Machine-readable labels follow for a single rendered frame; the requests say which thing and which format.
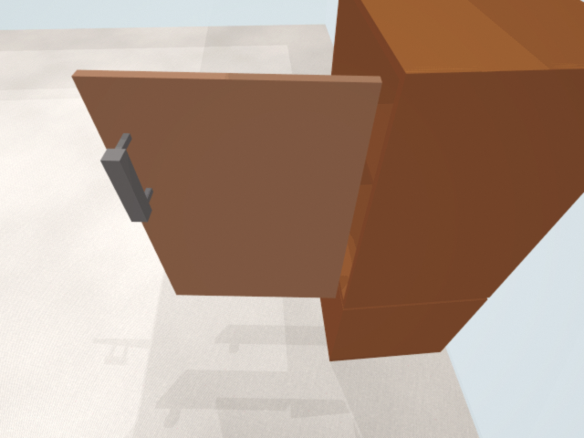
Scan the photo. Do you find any cupboard door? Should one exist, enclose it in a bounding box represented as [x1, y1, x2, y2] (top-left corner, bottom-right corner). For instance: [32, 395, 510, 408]
[71, 69, 382, 298]

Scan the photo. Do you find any handle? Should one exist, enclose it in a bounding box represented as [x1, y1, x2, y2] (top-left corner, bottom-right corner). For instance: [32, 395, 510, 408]
[100, 133, 153, 222]

